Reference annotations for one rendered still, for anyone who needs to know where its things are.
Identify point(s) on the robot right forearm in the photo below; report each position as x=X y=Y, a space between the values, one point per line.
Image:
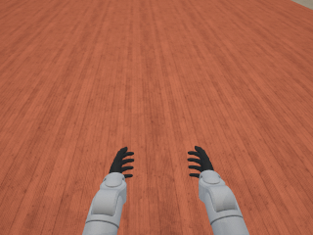
x=223 y=211

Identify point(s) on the right robot hand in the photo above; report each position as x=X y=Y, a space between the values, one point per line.
x=203 y=161

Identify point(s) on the left robot hand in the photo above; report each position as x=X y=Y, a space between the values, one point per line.
x=118 y=162

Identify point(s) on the robot left forearm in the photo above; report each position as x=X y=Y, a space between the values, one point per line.
x=105 y=211

